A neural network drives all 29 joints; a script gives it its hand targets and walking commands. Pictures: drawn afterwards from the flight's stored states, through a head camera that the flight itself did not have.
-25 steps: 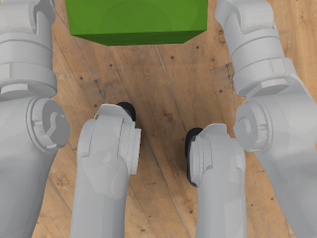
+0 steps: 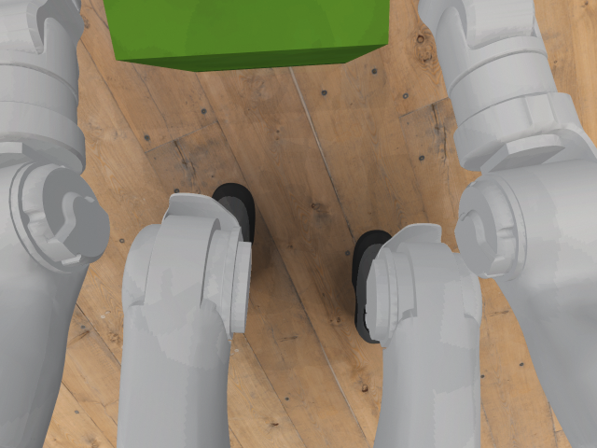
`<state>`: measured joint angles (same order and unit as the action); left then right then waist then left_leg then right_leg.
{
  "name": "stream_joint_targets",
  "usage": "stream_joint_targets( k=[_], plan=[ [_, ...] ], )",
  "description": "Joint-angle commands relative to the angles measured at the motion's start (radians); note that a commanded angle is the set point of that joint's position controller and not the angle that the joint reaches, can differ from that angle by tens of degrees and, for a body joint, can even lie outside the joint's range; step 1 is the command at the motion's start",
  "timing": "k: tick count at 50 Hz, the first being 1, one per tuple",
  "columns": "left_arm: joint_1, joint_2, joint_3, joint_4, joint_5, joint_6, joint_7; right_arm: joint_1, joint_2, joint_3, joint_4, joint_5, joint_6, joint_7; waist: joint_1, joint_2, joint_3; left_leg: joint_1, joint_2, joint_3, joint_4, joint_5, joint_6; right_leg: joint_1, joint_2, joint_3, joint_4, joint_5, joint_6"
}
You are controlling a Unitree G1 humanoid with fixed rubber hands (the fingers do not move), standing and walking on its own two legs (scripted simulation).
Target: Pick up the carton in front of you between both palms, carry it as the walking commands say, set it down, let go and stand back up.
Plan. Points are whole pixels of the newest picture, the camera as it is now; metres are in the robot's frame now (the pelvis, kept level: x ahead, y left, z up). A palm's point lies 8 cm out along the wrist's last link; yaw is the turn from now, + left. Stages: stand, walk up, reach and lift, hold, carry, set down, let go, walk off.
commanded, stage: set down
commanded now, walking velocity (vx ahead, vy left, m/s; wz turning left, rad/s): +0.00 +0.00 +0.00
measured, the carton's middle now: out of the picture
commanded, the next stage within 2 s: let go in 1.22 s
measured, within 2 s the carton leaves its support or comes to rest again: neither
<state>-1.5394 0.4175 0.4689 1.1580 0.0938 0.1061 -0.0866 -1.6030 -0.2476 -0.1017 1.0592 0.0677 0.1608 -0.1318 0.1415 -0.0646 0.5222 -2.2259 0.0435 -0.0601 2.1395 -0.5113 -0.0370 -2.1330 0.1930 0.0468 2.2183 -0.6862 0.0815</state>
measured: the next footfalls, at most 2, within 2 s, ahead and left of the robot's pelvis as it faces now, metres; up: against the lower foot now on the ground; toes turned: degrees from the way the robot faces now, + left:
none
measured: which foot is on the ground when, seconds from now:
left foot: down 0.00-1.00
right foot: down 0.00-1.00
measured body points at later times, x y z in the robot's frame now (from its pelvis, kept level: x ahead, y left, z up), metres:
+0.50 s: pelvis +0.00 +0.01 +0.05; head +0.35 +0.09 +0.30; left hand +0.53 +0.35 -0.08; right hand +0.61 -0.02 -0.08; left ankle +0.13 +0.14 -0.35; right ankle +0.09 -0.12 -0.35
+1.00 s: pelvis +0.02 +0.02 +0.17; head +0.36 +0.09 +0.45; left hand +0.53 +0.36 +0.06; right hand +0.62 -0.02 +0.06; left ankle +0.13 +0.14 -0.35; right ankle +0.09 -0.12 -0.35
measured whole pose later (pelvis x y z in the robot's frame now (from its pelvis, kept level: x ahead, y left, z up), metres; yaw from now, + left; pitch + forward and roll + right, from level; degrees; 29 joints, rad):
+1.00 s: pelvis +0.02 +0.02 +0.17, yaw +2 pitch +47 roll -4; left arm -1.33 0.43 0.36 0.88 -0.03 0.27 -0.06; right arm -1.36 -0.23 -0.23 0.81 0.01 0.31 -0.15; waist 0.11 -0.05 0.06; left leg -1.95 -0.02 -0.07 1.52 -0.38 -0.01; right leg -1.84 0.09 0.04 1.57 -0.55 0.06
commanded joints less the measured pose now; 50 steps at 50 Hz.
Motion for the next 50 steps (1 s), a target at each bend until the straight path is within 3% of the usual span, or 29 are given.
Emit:
stream_joint_targets(
  k=[1,6,11,18,22,27,32,39,50],
  plan=[
    [-0.27,0.271,-0.03,-0.065,-0.082,-0.073,0.059,-0.301,-0.12,0.062,-0.093,0.075,-0.023,-0.027,0.156,-0.078,-1.124,0.621,-0.024,0.102,-0.102,0.422,0.04,0.428,-0.069,-0.075,-0.181,0.349,0.012],
    [-0.275,0.268,-0.143,-0.021,-0.21,-0.08,0.049,-0.292,-0.109,0.124,-0.117,0.142,-0.029,-0.017,0.132,-0.08,-1.215,0.676,-0.015,0.082,-0.098,0.503,0.048,0.422,-0.087,-0.082,-0.173,0.375,0.007],
    [-0.282,0.295,-0.185,-0.072,-0.255,-0.056,0.045,-0.294,-0.143,0.093,-0.211,0.131,-0.017,-0.026,0.107,-0.046,-1.378,0.852,-0.026,0.076,-0.117,0.552,0.042,0.406,-0.079,-0.124,-0.184,0.33,0.002],
    [-0.311,0.278,-0.199,-0.251,-0.235,0.036,0.085,-0.297,-0.174,0.003,-0.323,0.079,0.055,-0.057,0.071,0.063,-1.647,1.193,-0.06,0.101,-0.208,0.541,0.022,0.368,-0.04,-0.185,-0.287,0.208,-0.018],
    [-0.269,0.206,-0.192,-0.228,-0.191,0.081,0.087,-0.226,-0.156,-0.079,-0.217,0.025,0.088,-0.048,0.036,0.095,-1.47,1.06,-0.066,0.107,-0.297,0.403,0.006,0.309,-0.038,-0.178,-0.364,0.127,-0.034],
    [-0.224,0.143,-0.17,-0.214,-0.142,0.076,0.075,-0.16,-0.126,-0.147,-0.135,-0.032,0.071,-0.026,0.004,0.119,-1.378,0.98,-0.07,0.101,-0.369,0.381,-0.006,0.252,-0.038,-0.168,-0.442,0.133,-0.035],
    [-0.183,0.145,-0.134,-0.231,-0.113,0.079,0.067,-0.156,-0.116,-0.16,-0.166,-0.053,0.066,-0.021,0.02,0.096,-1.438,0.979,-0.079,0.113,-0.447,0.389,-0.008,0.32,-0.035,-0.164,-0.521,0.16,-0.027],
    [-0.141,0.192,-0.106,-0.335,-0.118,0.112,0.053,-0.153,-0.097,-0.116,-0.299,-0.036,0.101,-0.025,0.052,0.033,-1.653,1.088,-0.093,0.141,-0.552,0.488,-0.002,0.514,-0.03,-0.165,-0.628,0.249,-0.014],
    [-0.025,0.152,-0.091,-0.393,-0.113,0.139,0.017,-0.011,-0.066,-0.147,-0.368,-0.073,0.124,-0.014,0.019,0.063,-1.677,1.324,-0.101,0.121,-0.738,0.668,-0.006,0.572,-0.034,-0.151,-0.851,0.348,-0.013]
  ],
)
